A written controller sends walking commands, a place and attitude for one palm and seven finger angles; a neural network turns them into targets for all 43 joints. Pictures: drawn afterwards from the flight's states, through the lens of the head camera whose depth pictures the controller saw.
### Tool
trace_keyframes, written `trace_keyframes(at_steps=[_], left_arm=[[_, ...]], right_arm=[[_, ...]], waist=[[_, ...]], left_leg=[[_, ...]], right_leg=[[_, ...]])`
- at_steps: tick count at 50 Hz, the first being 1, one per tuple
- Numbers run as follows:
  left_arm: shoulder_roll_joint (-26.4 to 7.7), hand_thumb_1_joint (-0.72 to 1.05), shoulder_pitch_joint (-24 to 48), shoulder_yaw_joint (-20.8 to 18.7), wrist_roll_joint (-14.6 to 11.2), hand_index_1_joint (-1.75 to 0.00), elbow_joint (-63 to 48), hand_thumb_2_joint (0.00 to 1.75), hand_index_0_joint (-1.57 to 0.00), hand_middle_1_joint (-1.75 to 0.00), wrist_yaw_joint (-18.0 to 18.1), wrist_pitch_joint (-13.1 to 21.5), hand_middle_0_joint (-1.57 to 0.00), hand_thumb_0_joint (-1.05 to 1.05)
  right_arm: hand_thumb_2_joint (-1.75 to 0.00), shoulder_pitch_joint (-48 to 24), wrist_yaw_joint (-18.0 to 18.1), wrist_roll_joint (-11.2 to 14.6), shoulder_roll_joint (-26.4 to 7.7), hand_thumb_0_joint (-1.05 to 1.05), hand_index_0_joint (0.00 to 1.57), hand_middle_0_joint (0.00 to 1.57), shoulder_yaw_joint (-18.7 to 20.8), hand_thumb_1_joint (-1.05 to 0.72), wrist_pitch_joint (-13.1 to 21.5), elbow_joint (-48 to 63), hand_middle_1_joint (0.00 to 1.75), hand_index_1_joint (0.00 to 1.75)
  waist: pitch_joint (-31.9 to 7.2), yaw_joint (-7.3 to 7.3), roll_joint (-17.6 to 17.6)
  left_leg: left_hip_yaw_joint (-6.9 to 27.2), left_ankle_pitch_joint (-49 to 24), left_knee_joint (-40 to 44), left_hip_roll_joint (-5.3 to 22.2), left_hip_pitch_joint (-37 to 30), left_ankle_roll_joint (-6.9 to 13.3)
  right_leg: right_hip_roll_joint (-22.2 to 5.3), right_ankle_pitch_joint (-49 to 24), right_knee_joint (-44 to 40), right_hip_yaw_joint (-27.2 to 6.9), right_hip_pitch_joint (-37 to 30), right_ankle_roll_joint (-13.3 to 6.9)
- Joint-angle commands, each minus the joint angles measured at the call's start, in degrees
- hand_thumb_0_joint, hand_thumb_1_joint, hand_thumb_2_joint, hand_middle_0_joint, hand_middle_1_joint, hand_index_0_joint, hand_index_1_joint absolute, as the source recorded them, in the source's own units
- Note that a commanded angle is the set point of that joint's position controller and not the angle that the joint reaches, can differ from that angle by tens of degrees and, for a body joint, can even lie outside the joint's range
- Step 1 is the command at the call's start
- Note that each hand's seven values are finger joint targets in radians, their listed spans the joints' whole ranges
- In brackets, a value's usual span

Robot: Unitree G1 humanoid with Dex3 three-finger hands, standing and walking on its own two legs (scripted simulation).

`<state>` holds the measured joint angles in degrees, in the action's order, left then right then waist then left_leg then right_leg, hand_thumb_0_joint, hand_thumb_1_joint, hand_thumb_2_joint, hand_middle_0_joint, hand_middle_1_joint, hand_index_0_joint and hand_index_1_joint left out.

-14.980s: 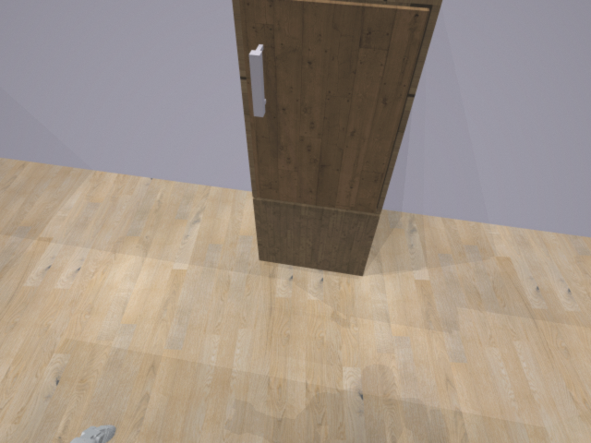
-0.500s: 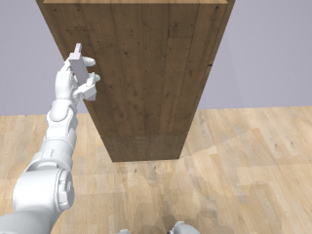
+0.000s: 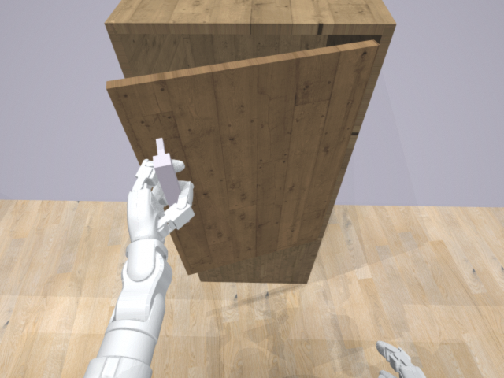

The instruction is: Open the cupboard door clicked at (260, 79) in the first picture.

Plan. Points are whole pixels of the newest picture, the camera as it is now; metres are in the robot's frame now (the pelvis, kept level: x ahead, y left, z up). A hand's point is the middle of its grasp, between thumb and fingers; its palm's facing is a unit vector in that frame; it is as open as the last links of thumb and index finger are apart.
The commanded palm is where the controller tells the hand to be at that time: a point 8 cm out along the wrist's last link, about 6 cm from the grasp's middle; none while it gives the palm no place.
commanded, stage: pull the door open along its arc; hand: left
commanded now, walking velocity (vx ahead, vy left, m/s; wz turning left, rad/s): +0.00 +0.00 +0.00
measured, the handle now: (171, 183) +0.41 +0.15 +0.08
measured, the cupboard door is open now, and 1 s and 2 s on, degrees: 18 39 40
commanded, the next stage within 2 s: open thumb and fingers to let go in 0.54 s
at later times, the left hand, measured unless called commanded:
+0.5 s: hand (231, 268) +0.25 +0.04 +0.09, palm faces +0.26 -0.97 -0.04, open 6.2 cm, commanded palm +0.18 +0.07 +0.08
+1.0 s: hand (227, 270) +0.25 +0.05 +0.09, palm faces +0.39 -0.92 -0.02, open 9.4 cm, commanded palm +0.21 +0.08 +0.08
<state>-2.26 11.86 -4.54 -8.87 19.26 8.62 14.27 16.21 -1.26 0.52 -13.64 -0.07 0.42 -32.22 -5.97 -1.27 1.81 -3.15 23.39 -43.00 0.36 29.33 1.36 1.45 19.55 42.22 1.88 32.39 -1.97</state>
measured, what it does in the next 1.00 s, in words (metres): stands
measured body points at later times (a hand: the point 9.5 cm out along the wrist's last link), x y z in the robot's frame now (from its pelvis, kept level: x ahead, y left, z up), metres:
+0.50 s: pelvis +0.01 -0.03 +0.00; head +0.00 -0.05 +0.45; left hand +0.24 +0.09 +0.09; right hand +0.21 -0.22 -0.08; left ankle -0.02 +0.10 -0.71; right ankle +0.01 -0.10 -0.71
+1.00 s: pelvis -0.01 -0.05 +0.00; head +0.00 -0.08 +0.45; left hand +0.23 +0.09 +0.09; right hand +0.20 -0.25 -0.09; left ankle -0.02 +0.10 -0.71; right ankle +0.01 -0.10 -0.71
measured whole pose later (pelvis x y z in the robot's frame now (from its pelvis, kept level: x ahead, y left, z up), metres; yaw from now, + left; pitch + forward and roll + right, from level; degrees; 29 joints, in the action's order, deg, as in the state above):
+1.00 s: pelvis -0.01 -0.05 +0.00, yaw +4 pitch +3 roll +1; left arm 3.7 -13.9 14.9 2.5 -6.0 28.8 4.5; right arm 10.5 0.1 -2.5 -11.5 -0.9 -1.5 -30.7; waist -3.9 -0.1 3.1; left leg 2.3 22.3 -41.8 0.7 23.0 -1.2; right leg 1.8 21.0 42.1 7.1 25.0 -5.6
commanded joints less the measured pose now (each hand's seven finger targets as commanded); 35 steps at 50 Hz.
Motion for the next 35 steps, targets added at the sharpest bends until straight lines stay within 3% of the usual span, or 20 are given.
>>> trace_keyframes(at_steps=[1, 4, 7, 10, 13, 17, 23, 25, 30, 32, 35], left_arm=[[0.84, 0.9, 7.97, 2.75, 6.52, -1.35, -20.47, 0.9, -0.4, -1.35, 14.86, 0.52, -0.4, 0.0], [8.26, 0.9, 4.77, 10.78, 11.39, -1.35, -24.99, 0.9, -0.4, -1.35, 21.87, -3.46, -0.4, 0.0], [11.88, 0.9, 2.44, 17.28, 14.99, -1.35, -27.85, 0.9, -0.4, -1.35, 23.9, -6.08, -0.4, 0.0], [14.54, 0.9, 1.04, 21.63, 16.44, -1.35, -29.33, 0.9, -0.4, -1.35, 24.23, -7.22, -0.4, 0.0], [16.16, 0.9, -5.42, 23.92, 15.39, -1.35, -32.46, 0.9, -0.4, -1.35, 23.28, -7.69, -0.4, 0.0], [17.08, 0.9, -15.61, 25.77, 14.19, -1.35, -37.33, 0.9, -0.4, -1.35, 21.97, -9.07, -0.4, 0.0], [17.82, 0.9, -31.09, 27.51, 11.87, -1.35, -45.86, 0.9, -0.4, -1.35, 19.93, -11.1, -0.4, 0.0], [16.63, 0.9, -37.56, 26.06, 11.14, -1.35, -49.02, 0.9, -0.4, -1.35, 19.79, -11.9, -0.4, 0.0], [13.31, 0.9, -27.7, 22.04, 11.49, -1.35, -44.55, 0.9, -0.4, -1.35, 21.24, -11.53, -0.4, 0.0], [10.54, 0.9, -18.51, 19.0, 11.97, -1.35, -41.44, 0.9, -0.4, -1.35, 22.89, -10.58, -0.4, 0.0], [12.5, 0.69, -20.32, 19.57, 12.38, -1.33, -38.87, 0.81, -0.38, -1.33, 23.29, -9.63, -0.38, 0.0]], right_arm=[[-0.9, -3.92, -0.74, -2.12, -4.4, 0.0, 0.2, 0.2, 2.08, -0.9, 2.37, 8.1, 0.3, 0.3], [-0.9, -6.34, -1.06, -3.09, -3.53, 0.0, 0.2, 0.2, 2.05, -0.9, 1.19, 8.56, 0.3, 0.3], [-0.9, -7.66, -0.49, -3.33, -3.12, 0.0, 0.2, 0.2, 2.28, -0.9, -0.15, 9.03, 0.3, 0.3], [-0.9, -9.51, 0.12, -3.2, -2.26, 0.0, 0.2, 0.2, 1.82, -0.9, -0.96, 9.31, 0.3, 0.3], [-0.9, -11.08, 0.11, -2.79, -1.51, 0.0, 0.2, 0.2, 1.3, -0.9, -1.45, 9.99, 0.3, 0.3], [-0.9, -12.35, -0.36, -2.47, -0.82, 0.0, 0.2, 0.2, 0.71, -0.9, -1.67, 11.32, 0.3, 0.3], [-0.9, -14.86, -1.54, -1.85, -0.37, 0.0, 0.2, 0.2, 0.02, -0.9, -1.61, 13.04, 0.3, 0.3], [-0.9, -15.33, -1.8, -1.97, -0.16, 0.0, 0.2, 0.2, -0.15, -0.9, -1.64, 13.55, 0.3, 0.3], [-0.9, -15.58, -0.47, -2.67, -0.59, 0.0, 0.2, 0.2, -0.45, -0.9, -1.27, 12.53, 0.3, 0.3], [-0.9, -15.74, 0.39, -2.9, -0.81, 0.0, 0.2, 0.2, -0.4, -0.9, -0.89, 11.47, 0.3, 0.3], [-0.9, -14.85, 0.83, -3.29, -0.29, 0.0, 0.2, 0.2, -0.16, -0.9, 0.06, 11.09, 0.3, 0.3]], waist=[[-15.25, 1.91, -3.75], [-14.85, 1.22, -2.98], [-13.87, -0.21, -6.36], [-11.08, -0.7, -6.23], [-10.77, 0.21, -3.54], [-9.95, 1.19, -2.56], [-7.37, 2.4, -5.16], [-7.97, 3.51, -5.43], [-3.5, 2.04, -7.73], [-2.17, 1.47, -7.47], [-5.98, 2.38, -7.86]], left_leg=[[2.32, -19.46, 4.33, -0.45, -5.12, -0.73], [2.69, -19.27, 4.16, -0.26, -6.28, -0.97], [3.19, -17.87, 3.89, 0.04, -7.49, -0.65], [3.71, -16.12, 3.8, -0.27, -7.87, -0.46], [3.93, -16.5, 4.09, -0.42, -8.89, -0.57], [4.01, -17.6, 4.05, -0.58, -9.11, -0.55], [4.11, -16.3, 3.33, -0.87, -8.32, -0.58], [3.79, -15.97, 2.77, -1.14, -8.37, -0.72], [3.97, -10.66, 1.36, -2.36, -6.57, -0.69], [4.28, -8.53, 1.1, -2.78, -5.73, -0.56], [4.32, -9.28, 0.97, -3.0, -5.94, -0.65]], right_leg=[[-1.14, -18.3, -3.33, 0.86, -13.42, 0.73], [-1.49, -17.22, -3.4, 1.18, -12.84, 0.41], [-1.7, -16.67, -4.66, 0.86, -13.05, 0.32], [-1.96, -15.31, -5.66, 0.73, -12.76, 0.07], [-1.98, -16.11, -5.78, 0.78, -14.01, -0.27], [-2.23, -19.22, -5.89, 0.75, -16.1, -0.3], [-2.76, -20.53, -7.17, 0.33, -17.57, 0.03], [-3.15, -21.8, -7.83, -0.34, -18.74, 0.27], [-4.3, -15.03, -11.24, -3.91, -14.89, 1.44], [-4.77, -9.41, -12.46, -5.09, -12.78, 1.54], [-5.68, -11.3, -12.87, -6.74, -15.21, 1.96]])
